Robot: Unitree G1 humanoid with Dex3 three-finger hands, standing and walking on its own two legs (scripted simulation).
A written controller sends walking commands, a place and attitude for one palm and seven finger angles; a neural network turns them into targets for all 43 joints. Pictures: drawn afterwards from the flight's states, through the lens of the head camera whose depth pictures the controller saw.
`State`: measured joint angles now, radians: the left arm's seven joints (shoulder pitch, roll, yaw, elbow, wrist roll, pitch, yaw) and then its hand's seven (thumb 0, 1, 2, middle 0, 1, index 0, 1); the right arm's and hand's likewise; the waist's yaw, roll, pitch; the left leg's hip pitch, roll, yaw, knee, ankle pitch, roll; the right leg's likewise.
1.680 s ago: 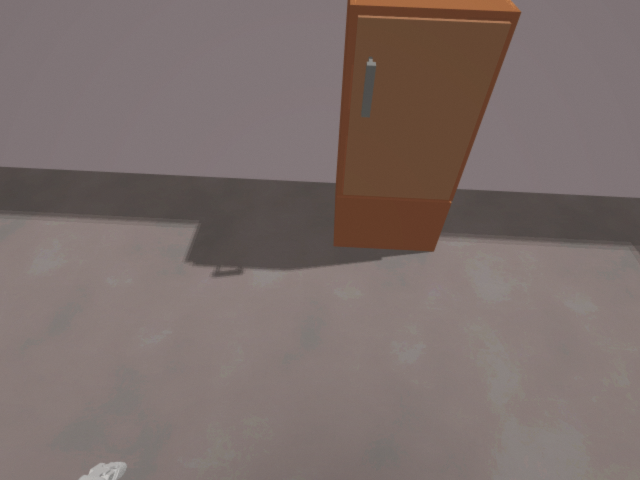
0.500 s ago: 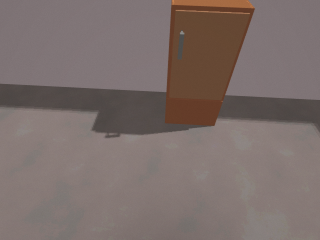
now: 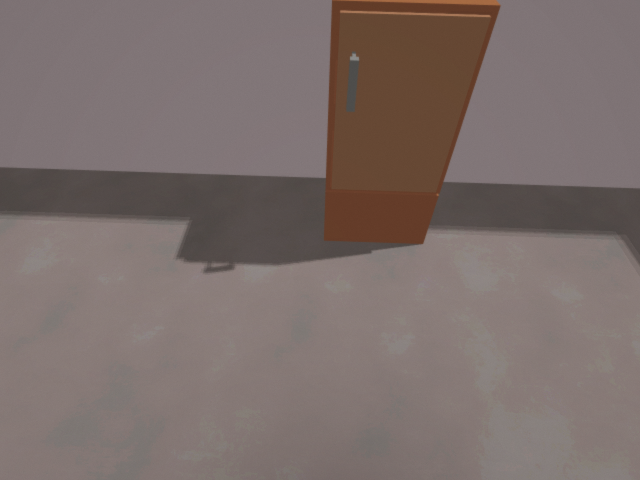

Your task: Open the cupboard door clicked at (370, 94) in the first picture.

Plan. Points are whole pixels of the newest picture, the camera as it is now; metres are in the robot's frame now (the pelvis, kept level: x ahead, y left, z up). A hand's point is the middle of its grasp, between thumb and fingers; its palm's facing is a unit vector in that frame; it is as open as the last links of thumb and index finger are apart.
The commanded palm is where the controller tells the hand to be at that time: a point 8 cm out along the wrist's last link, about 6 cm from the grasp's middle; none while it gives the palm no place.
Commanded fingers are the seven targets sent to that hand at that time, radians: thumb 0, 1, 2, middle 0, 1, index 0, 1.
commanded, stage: walk to a spot facing it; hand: left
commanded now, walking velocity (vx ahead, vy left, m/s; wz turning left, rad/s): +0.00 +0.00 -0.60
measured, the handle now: (352, 81) +1.12 +0.00 -0.04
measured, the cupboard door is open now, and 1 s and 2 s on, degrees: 0 0 0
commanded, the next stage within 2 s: turn to face it in 1.66 s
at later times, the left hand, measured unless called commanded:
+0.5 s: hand out of the picture +0.04 +0.15 -0.16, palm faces -0.17 -0.96 -0.22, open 7.4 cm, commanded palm none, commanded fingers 0.00 0.90 0.90 -0.20 -0.30 -0.20 -0.30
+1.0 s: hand (253, 373) +0.32 +0.14 -0.17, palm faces -0.50 -0.84 -0.18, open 7.4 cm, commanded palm none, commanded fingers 0.00 0.90 0.90 -0.20 -0.30 -0.20 -0.30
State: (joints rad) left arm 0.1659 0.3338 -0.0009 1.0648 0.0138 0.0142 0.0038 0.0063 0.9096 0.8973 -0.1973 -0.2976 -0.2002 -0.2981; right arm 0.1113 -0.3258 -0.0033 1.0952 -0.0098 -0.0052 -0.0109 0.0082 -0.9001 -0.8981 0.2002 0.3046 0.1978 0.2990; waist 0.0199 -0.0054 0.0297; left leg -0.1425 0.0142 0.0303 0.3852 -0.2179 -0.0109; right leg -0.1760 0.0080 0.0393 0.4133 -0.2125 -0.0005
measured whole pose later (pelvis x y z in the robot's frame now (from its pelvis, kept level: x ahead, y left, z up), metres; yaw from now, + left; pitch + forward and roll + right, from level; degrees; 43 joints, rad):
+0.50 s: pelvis +0.00 -0.03 +0.00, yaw -15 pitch +2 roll +2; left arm 0.36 0.17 0.04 0.96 0.02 -0.01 -0.02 0.01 0.91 0.90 -0.20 -0.30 -0.20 -0.30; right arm 0.19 -0.24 -0.06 0.97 -0.03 0.02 0.01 0.01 -0.90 -0.90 0.20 0.30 0.20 0.30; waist 0.04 0.00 0.01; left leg -0.47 0.06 0.02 0.99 -0.31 -0.06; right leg -0.26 0.08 0.10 0.40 -0.17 -0.08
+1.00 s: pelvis +0.14 +0.00 +0.00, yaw -34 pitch +0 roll -2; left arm 0.22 0.28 0.11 0.94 0.04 0.03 -0.05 0.01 0.92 0.90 -0.19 -0.30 -0.19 -0.30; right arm 0.39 -0.15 -0.01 1.01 -0.02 -0.08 -0.03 0.01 -0.90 -0.90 0.20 0.30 0.20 0.30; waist 0.01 -0.05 0.01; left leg -0.02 0.05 0.21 0.34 -0.33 0.02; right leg -0.66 -0.06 -0.01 1.16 -0.17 0.02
